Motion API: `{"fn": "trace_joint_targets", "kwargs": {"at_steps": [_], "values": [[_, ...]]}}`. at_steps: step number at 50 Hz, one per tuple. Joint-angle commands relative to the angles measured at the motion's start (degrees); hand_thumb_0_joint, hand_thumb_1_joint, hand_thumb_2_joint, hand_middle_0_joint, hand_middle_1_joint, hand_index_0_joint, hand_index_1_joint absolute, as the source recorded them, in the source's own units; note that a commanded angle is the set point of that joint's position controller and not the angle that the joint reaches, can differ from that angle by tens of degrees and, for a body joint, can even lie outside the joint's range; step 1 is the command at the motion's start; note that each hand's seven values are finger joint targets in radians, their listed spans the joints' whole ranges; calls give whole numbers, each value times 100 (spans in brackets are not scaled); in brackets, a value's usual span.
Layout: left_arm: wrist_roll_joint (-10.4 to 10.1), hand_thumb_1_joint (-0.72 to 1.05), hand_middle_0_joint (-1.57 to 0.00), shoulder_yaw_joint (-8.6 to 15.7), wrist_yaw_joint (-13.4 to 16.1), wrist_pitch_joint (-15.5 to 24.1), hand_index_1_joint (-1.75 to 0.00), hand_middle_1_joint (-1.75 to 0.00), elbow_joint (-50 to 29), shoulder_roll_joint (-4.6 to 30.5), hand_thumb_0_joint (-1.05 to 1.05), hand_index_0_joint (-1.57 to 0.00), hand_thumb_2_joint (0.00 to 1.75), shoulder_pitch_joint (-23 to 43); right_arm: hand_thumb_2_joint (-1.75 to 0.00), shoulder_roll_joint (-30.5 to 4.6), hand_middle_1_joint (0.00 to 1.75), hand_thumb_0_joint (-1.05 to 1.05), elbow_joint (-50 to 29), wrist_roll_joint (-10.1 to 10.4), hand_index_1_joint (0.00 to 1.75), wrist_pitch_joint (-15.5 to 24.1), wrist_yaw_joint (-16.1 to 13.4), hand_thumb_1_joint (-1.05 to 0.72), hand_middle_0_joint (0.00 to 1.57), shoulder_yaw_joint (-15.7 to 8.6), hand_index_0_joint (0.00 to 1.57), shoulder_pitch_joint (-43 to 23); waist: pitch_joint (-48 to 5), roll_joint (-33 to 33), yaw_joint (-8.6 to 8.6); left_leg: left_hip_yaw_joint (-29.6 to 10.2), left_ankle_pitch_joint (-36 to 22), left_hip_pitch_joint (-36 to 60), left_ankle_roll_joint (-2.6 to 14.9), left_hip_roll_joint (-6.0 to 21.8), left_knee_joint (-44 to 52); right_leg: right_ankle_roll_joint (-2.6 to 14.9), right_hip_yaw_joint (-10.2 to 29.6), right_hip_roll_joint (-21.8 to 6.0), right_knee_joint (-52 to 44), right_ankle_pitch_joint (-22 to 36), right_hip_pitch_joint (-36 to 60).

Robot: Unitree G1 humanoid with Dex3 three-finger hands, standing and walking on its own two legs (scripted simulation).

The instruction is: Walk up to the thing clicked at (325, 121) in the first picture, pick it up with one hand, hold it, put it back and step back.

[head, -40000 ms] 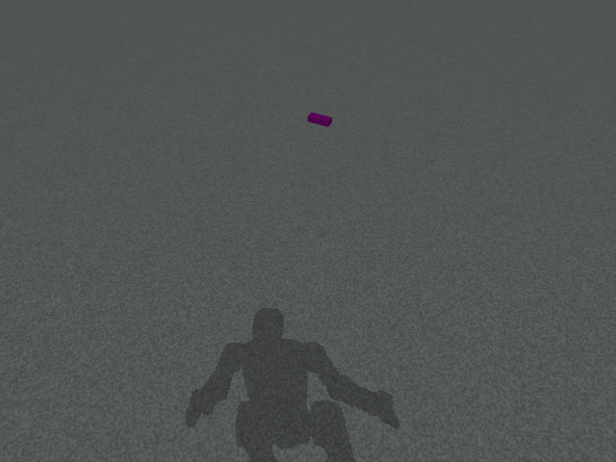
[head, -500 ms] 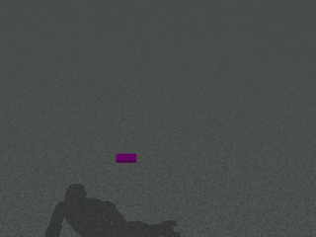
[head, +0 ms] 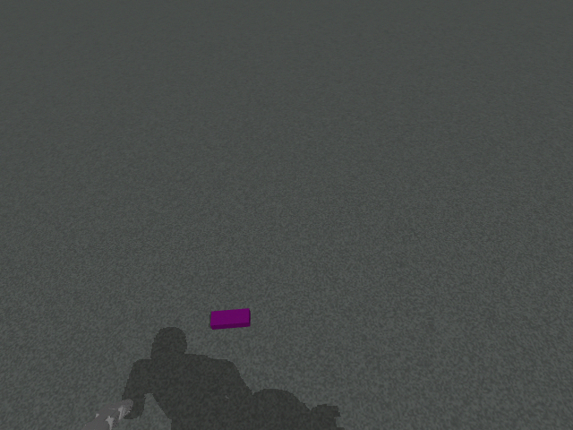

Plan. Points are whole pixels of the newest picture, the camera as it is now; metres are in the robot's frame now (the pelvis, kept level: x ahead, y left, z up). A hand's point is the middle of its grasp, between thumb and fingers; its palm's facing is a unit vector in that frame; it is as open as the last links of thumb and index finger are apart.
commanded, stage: walk up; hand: left
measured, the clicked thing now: (230, 318) +0.63 +0.27 -0.74
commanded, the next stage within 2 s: stand in 1.74 s
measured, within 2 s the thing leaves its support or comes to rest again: neither
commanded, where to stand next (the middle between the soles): +0.24 +0.02 m, yaw +2 degrees
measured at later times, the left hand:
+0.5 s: hand (136, 418) +0.19 +0.28 -0.16, palm faces -0.05 -0.94 -0.34, open 7.3 cm
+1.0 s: hand (163, 360) +0.27 +0.24 -0.13, palm faces -0.03 -0.94 -0.34, open 7.3 cm
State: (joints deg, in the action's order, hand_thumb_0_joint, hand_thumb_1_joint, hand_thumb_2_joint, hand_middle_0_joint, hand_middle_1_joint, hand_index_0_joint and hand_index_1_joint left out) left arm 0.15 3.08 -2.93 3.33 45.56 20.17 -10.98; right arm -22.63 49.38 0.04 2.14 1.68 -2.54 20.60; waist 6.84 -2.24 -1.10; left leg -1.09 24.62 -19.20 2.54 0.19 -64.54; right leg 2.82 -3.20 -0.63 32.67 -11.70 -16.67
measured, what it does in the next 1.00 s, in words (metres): walks ahead: left foot, then right foot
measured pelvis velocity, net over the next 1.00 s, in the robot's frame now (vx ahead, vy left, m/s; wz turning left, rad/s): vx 0.15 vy -0.01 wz -0.01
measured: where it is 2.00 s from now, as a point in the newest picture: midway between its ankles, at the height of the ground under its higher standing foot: outside the picture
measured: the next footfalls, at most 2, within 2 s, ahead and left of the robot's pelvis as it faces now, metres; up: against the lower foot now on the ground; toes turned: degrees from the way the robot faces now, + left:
left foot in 0.22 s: +0.20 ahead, +0.14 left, +0.00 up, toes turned +2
right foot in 0.52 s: +0.20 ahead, -0.14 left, +0.00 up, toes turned -3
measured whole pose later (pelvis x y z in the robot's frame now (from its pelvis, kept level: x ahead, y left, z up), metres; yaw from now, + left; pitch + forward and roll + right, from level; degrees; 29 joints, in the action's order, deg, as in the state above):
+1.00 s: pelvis +0.15 -0.01 +0.01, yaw -1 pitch -3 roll +0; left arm -0.2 0.1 -0.5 0.2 62.2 20.0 -2.5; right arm -20.9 64.7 0.1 0.6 0.7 0.2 5.2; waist 4.0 -0.3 -0.7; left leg 2.7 11.8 -9.1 -2.2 3.4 -23.7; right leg -1.4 -0.7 -2.4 24.9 -12.2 -10.1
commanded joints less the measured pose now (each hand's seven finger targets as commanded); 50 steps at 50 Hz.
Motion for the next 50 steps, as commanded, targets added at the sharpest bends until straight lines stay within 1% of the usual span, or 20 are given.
{"fn": "trace_joint_targets", "kwargs": {"at_steps": [1, 6, 8, 10, 11, 12, 13, 14, 17, 22, 25, 26, 27, 28, 29, 32, 34, 37, 44, 50], "values": [[64, 90, -20, 480, 90, 109, -30, -30, -376, 1562, 0, -20, 90, -331, -90, -1125, 30, 0, -280, -75, 30, 149, 83, -90, 20, -379, 20, 690, -137, 1139, 94, 16, -428, -672, -194, 440, 1047, 1080, 1269, -1159, -1935, -1045, 34], [109, 90, -20, 523, -45, 55, -30, -30, -526, 1724, 0, -20, 90, -389, -90, -1070, 30, 0, -438, -138, 30, 280, 118, -90, 20, -431, 20, 298, -333, 1206, 259, 491, -903, 4, -290, 315, 2551, 1020, 1155, -1209, -1792, -1710, -347], [93, 90, -20, 460, -52, -31, -30, -30, -540, 1704, 0, -20, 90, -267, -90, -1010, 30, 0, -349, -146, 30, 341, 42, -90, 20, -431, 20, 385, -406, 958, 133, 622, -1408, 609, -268, 178, 3019, 903, 1030, -1124, -1373, -1876, -664], [94, 90, -20, 290, -25, -117, -30, -30, -551, 1390, 0, -20, 90, -233, -90, -1089, 30, 0, -229, -186, 30, 409, -75, -90, 20, -468, 20, 643, -494, 427, -105, 545, -1288, 1516, -182, 38, 3256, 659, 769, -802, -470, -2003, -1351], [65, 90, -20, 137, 31, -162, -30, -30, -529, 1029, 0, -20, 90, -305, -90, -1234, 30, 0, -227, -217, 30, 435, -176, -90, 20, -464, 20, 685, -458, -248, -168, -282, -737, 1604, -47, 605, 3999, 417, 515, -541, 329, -1591, -1597], [12, 90, -20, 55, 61, -178, -30, -30, -533, 747, 0, -20, 90, -524, -90, -1677, 30, 0, -373, -270, 30, 482, -222, -90, 20, -509, 20, 602, -510, -1166, -64, -2590, -314, 1508, 448, 2029, 4888, 3, 215, 147, 1588, -1742, -1918], [18, 90, -20, 232, 147, -243, -30, -30, -288, 1365, 0, -20, 90, -779, -90, -1960, 30, 0, -514, -165, 30, 450, -220, -90, 20, -560, 20, 356, -509, -612, -23, -3204, -148, 1026, 1171, 2547, 4961, -14, 586, 54, 2182, -2279, -1459], [21, 90, -20, 253, 189, -255, -30, -30, -176, 1537, 0, -20, 90, -799, -90, -1817, 30, 0, -503, -141, 30, 437, -234, -90, 20, -519, 20, 218, -483, -322, 36, -2821, -908, 1069, 1297, 2399, 4724, -18, 818, -37, 2470, -2234, -1440], [-23, 90, -20, 232, 221, -277, -30, -30, 62, 1425, 0, -20, 90, -826, -90, -1558, 30, 0, -489, -119, 30, 432, -312, -90, 20, -393, 20, -71, -582, -711, 133, -1263, -2850, 1088, 870, 1742, 4240, -39, 892, -222, 2159, -1718, -1213], [-36, 90, -20, 169, 230, -237, -30, -30, 333, 1191, 0, -20, 90, -705, -90, -1432, 30, 0, -475, -71, 30, 279, -316, -90, 20, -272, 20, -440, -946, -912, 136, -310, -4378, 800, 685, 1418, 3462, -102, 198, -115, 861, -962, -182], [11, 90, -20, 193, 283, -172, -30, -30, 565, 1315, 0, -20, 90, -789, -90, -1324, 30, 0, -457, 38, 30, 123, -281, -90, 20, -200, 20, -758, -1070, -529, 301, -187, -3077, 164, 329, 1138, 2909, -10, 215, -92, -261, 502, 748], [54, 90, -20, 230, 303, -136, -30, -30, 553, 1571, 0, -20, 90, -650, -90, -1117, 30, 0, -491, 80, 30, 96, -271, -90, 20, -138, 20, -851, -1096, 48, 272, 2, -2093, -150, 97, 889, 2715, 135, 781, -544, -249, 1156, 862], [44, 90, -20, 241, 296, -87, -30, -30, 441, 1813, 0, -20, 90, -291, -90, -883, 30, 0, -397, 117, 30, 43, -261, -90, 20, -84, 20, -685, -1011, 589, 61, 166, -1011, -20, -146, 435, 2433, 538, 1893, -1320, -644, 807, 320], [2, 90, -20, 208, 285, -104, -30, -30, 455, 1917, 0, -20, 90, 64, -90, -1004, 30, 0, -188, 92, 30, -20, -292, -90, 20, -135, 20, -718, -762, 829, 4, 160, -161, 524, -147, 247, 2279, 884, 2116, -1612, -796, 521, -504], [7, 90, -20, 136, 285, -118, -30, -30, 431, 1759, 0, -20, 90, 282, -90, -1027, 30, 0, -41, 53, 30, -23, -281, -90, 20, -139, 20, -685, -621, 742, -94, 80, -230, 757, -126, 295, 2650, 737, 1890, -1457, -746, 375, -739], [-8, 90, -20, 18, 295, -140, -30, -30, 613, 1394, 0, -20, 90, 384, -90, -1245, 30, 0, 233, 40, 30, 62, -217, -90, 20, -119, 20, -1019, -681, 636, 40, -415, -1424, 680, 80, 846, 3570, 56, 889, -668, -350, 374, -349], [-4, 90, -20, 29, 298, -114, -30, -30, 840, 1410, 0, -20, 90, 266, -90, -1182, 30, 0, 363, 67, 30, 88, -191, -90, 20, -53, 20, -1257, -964, 697, 178, -224, -2029, 706, 64, 821, 3452, 29, 819, -662, -406, 855, 278], [-50, 90, -20, 26, 321, -98, -30, -30, 969, 1418, 0, -20, 90, 534, -90, -1089, 30, 0, 630, 69, 30, 55, -194, -90, 20, 0, 20, -1300, -1032, 638, 91, 0, -2358, 980, -93, 676, 3562, 74, 904, -818, -597, 1378, 444], [-44, 90, -20, -34, 324, -173, -30, -30, 1261, 1288, 0, -20, 90, 957, -90, -1048, 30, 0, 1047, 18, 30, -14, -167, -90, 20, 44, 20, -1722, -838, 443, 136, -57, -1970, 1112, -141, 743, 4264, -74, 792, -742, -1208, 636, 579], [-32, 90, -20, -38, 293, -190, -30, -30, 1491, 1229, 0, -20, 90, 1127, -90, -1033, 30, 0, 1293, -6, 30, -4, -162, -90, 20, 60, 20, -1815, -924, 296, 137, -70, -1934, 1191, -187, 772, 4653, -138, 709, -721, -1475, 675, 948]]}}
